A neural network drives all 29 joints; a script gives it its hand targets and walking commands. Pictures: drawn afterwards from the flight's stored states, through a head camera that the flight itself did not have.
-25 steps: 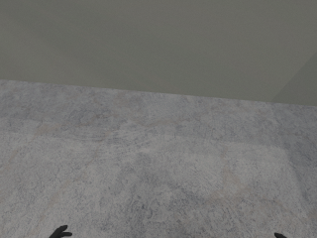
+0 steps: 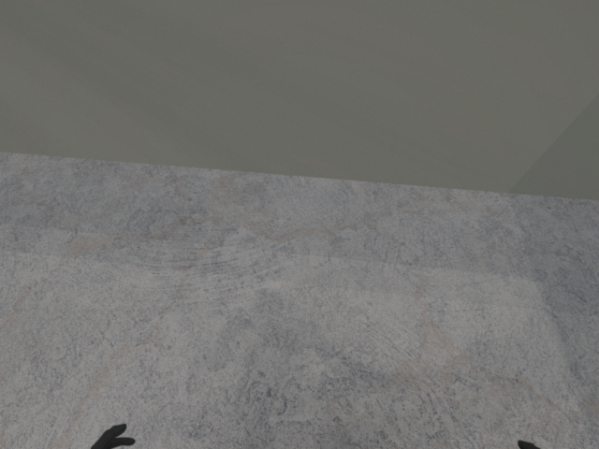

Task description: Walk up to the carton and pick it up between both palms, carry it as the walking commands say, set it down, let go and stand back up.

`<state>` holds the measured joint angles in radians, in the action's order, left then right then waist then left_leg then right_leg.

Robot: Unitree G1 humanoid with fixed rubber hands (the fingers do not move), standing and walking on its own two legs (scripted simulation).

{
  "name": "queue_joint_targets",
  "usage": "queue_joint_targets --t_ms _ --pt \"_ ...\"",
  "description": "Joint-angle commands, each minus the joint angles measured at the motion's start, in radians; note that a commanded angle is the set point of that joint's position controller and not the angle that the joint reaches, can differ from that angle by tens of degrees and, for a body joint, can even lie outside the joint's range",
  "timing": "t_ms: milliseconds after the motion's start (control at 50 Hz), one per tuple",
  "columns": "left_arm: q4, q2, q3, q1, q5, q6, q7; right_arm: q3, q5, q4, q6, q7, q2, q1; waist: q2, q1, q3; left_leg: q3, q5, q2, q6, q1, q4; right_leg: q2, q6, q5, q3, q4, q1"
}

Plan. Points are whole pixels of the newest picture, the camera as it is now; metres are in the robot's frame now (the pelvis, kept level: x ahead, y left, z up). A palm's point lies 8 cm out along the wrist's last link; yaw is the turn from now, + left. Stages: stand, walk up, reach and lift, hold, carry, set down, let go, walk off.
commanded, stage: walk up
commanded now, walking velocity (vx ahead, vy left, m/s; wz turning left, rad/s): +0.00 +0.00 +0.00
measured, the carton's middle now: out of the picture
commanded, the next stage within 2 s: none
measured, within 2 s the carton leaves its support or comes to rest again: neither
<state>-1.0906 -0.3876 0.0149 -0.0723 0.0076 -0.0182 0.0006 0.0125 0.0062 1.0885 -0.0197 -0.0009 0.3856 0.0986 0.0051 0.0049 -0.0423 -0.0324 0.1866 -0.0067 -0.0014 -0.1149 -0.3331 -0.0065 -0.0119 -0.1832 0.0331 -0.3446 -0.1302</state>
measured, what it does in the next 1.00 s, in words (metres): lifts its right foot, turning left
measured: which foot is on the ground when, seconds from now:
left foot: down 0.00-1.00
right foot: down 0.00-0.54, up 0.56-1.00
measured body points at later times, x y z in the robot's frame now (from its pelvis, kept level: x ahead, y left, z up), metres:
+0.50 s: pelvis -0.02 +0.02 -0.02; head +0.03 +0.03 +0.43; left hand +0.02 +0.31 -0.16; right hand +0.12 -0.26 -0.15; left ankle -0.03 +0.11 -0.73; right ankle +0.00 -0.13 -0.75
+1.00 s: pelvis -0.04 +0.01 -0.01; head +0.00 +0.01 +0.44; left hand -0.03 +0.32 -0.13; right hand +0.17 -0.22 -0.14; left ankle -0.03 +0.12 -0.75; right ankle -0.01 -0.11 -0.74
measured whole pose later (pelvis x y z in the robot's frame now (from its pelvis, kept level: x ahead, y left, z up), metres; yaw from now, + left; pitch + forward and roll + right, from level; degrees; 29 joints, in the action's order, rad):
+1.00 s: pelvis -0.04 +0.01 -0.01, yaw +24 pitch +0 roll +0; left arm -0.91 -0.29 -0.04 -0.10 0.00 0.05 0.02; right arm 0.07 0.03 0.87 0.07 -0.02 0.32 0.17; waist 0.02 0.02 -0.07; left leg 0.09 0.16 0.08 -0.04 -0.29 -0.46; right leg -0.01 -0.07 -0.38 -0.02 -0.60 -0.24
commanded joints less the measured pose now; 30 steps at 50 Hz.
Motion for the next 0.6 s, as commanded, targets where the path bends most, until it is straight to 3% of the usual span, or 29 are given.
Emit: queue_joint_targets --t_ms 0,60,100,160,180,200,220,240,260,280,300,320,340,360,400,440,460,480,500,520,540,560,580 --pt "0.042 -0.182 -0.033 0.036 -0.001 -0.009 0.007 0.03 -0.001 -0.039 -0.013 0.005 0.176 -0.033 -0.013 -0.003 0.052 0.101 -0.118 -0.125 -0.024 0.023 0.06 -0.116 0.044 0.124 0.087 0.054 -0.012" --pt "0.044 -0.179 -0.035 0.045 0.0 -0.009 0.007 0.032 0.0 -0.041 -0.012 0.006 0.181 -0.04 0.009 -0.004 0.054 0.093 -0.129 -0.121 -0.022 0.023 0.056 -0.115 0.037 0.137 0.084 0.065 -0.003" --pt "0.04 -0.188 -0.035 0.038 0.0 -0.008 0.008 0.035 -0.002 -0.036 -0.012 0.007 0.178 -0.029 -0.021 -0.002 0.078 0.095 -0.131 -0.123 -0.023 0.046 0.056 -0.116 0.041 0.14 0.085 0.058 0.005" --pt "0.042 -0.198 -0.036 0.043 0.002 -0.008 0.007 0.031 -0.002 -0.037 -0.01 0.006 0.168 -0.032 0.004 0.001 0.065 0.098 -0.124 -0.125 -0.026 0.033 0.065 -0.114 0.037 0.112 0.08 0.057 -0.005" --pt "0.11 -0.082 -0.063 0.027 -0.012 0.03 0.015 0.036 0.002 -0.089 0.033 -0.013 0.123 0.001 -0.032 -0.04 0.018 0.124 0.049 -0.089 -0.052 -0.163 0.05 -0.112 0.007 -0.196 -0.083 -0.036 0.057" --pt "0.113 -0.104 -0.059 -0.001 -0.003 0.047 0.023 0.064 0.027 -0.119 0.049 -0.016 0.121 0.034 0.042 -0.041 -0.069 0.17 -0.263 -0.118 -0.047 -0.23 -0.009 -0.119 0.011 0.001 -0.071 -0.14 0.049" --pt "0.115 -0.105 -0.059 -0.033 -0.01 0.05 0.03 0.07 0.03 -0.13 0.052 -0.02 0.131 0.042 0.035 -0.042 -0.019 0.177 -0.382 -0.124 -0.054 -0.219 -0.05 -0.115 0.009 0.086 -0.071 -0.184 0.064" --pt "0.108 -0.106 -0.057 -0.065 -0.008 0.05 0.034 0.068 0.023 -0.151 0.052 -0.022 0.129 0.014 0.025 -0.052 0.026 0.158 -0.398 -0.13 -0.05 -0.2 -0.095 -0.129 0.021 0.107 -0.051 -0.182 0.044" --pt "0.119 -0.101 -0.057 -0.089 -0.007 0.052 0.035 0.064 0.018 -0.173 0.057 -0.025 0.117 -0.005 0.026 -0.062 0.04 0.133 -0.323 -0.106 -0.035 -0.226 -0.16 -0.162 0.045 0.098 -0.017 -0.133 0.039" --pt "0.119 -0.112 -0.066 -0.118 0.005 0.058 0.035 0.066 0.012 -0.187 0.065 -0.028 0.098 -0.027 -0.028 -0.086 0.046 0.074 -0.195 -0.047 -0.008 -0.288 -0.267 -0.23 0.097 0.072 0.048 -0.045 0.074" --pt "0.121 -0.141 -0.078 -0.106 0.01 0.061 0.038 0.059 0.013 -0.207 0.073 -0.029 0.067 -0.032 -0.206 -0.102 0.044 0.012 0.164 0.024 0.011 -0.374 -0.458 -0.362 0.161 0.158 0.158 0.048 0.096" --pt "0.137 -0.149 -0.083 -0.071 0.014 0.059 0.037 0.057 0.021 -0.22 0.08 -0.022 0.054 -0.003 -0.259 -0.085 0.049 -0.003 0.414 -0.018 0.031 -0.402 -0.642 -0.448 0.212 0.32 0.163 0.04 0.081" --pt "0.16 -0.13 -0.082 -0.034 0.014 0.055 0.035 0.06 0.022 -0.224 0.083 -0.022 0.049 0.035 -0.233 -0.048 0.063 0.018 0.411 -0.044 0.035 -0.364 -0.712 -0.427 0.217 0.404 0.115 -0.003 0.039" --pt "0.169 -0.097 -0.082 0.0 0.015 0.054 0.036 0.063 0.018 -0.213 0.081 -0.026 0.047 0.069 -0.175 -0.018 0.079 0.029 0.372 -0.061 0.033 -0.324 -0.679 -0.378 0.192 0.412 0.05 -0.042 0.009" --pt "0.176 -0.078 -0.088 0.03 0.022 0.053 0.038 0.068 0.01 -0.189 0.082 -0.028 0.039 0.109 -0.171 0.013 0.093 0.004 0.312 -0.072 0.034 -0.242 -0.547 -0.326 0.135 0.385 -0.038 -0.082 -0.034" --pt "0.173 -0.085 -0.101 0.006 0.026 0.055 0.033 0.061 0.004 -0.198 0.08 -0.032 0.03 0.098 -0.185 0.008 0.099 -0.038 0.207 -0.072 0.032 -0.182 -0.365 -0.304 0.096 0.373 -0.06 -0.13 -0.033" --pt "0.172 -0.094 -0.105 -0.006 0.024 0.059 0.028 0.064 0.002 -0.191 0.075 -0.033 0.035 0.129 -0.158 0.021 0.102 -0.055 0.149 -0.067 0.028 -0.106 -0.273 -0.292 0.077 0.334 -0.079 -0.183 -0.056" --pt "0.172 -0.074 -0.099 -0.022 0.025 0.063 0.025 0.075 0.003 -0.184 0.065 -0.03 0.069 0.164 -0.065 0.041 0.119 0.014 0.016 -0.112 -0.009 0.022 -0.15 -0.245 0.043 0.216 -0.128 -0.344 -0.136" --pt "0.205 -0.005 -0.082 -0.027 0.024 0.067 0.018 0.092 0.012 -0.188 0.054 -0.022 0.164 0.177 0.3 0.037 0.095 0.368 -0.398 -0.331 -0.098 0.089 -0.024 -0.073 -0.011 -0.355 -0.177 -0.598 -0.36" --pt "0.224 0.025 -0.072 -0.005 0.024 0.077 0.026 0.101 0.022 -0.21 0.044 -0.021 0.222 0.192 0.359 0.047 0.07 0.568 -0.654 -0.448 -0.17 0.066 0.012 -0.041 -0.054 -0.502 -0.051 -0.778 -0.465" --pt "0.226 0.017 -0.077 -0.007 0.02 0.083 0.03 0.095 0.02 -0.216 0.045 -0.015 0.193 0.175 0.269 0.044 0.067 0.491 -0.655 -0.421 -0.185 0.032 0.011 -0.084 -0.065 -0.471 -0.003 -0.824 -0.434" --pt "0.226 0.008 -0.078 -0.002 0.017 0.081 0.028 0.085 0.017 -0.224 0.051 -0.005 0.137 0.132 0.201 0.033 0.047 0.421 -0.535 -0.341 -0.163 -0.02 0.002 -0.098 -0.054 -0.405 0.014 -0.799 -0.383" --pt "0.206 -0.001 -0.077 -0.004 0.016 0.076 0.024 0.086 0.013 -0.23 0.053 0.004 0.113 0.09 0.16 0.009 0.038 0.373 -0.422 -0.294 -0.145 -0.032 0.0 -0.085 -0.04 -0.337 0.011 -0.802 -0.381"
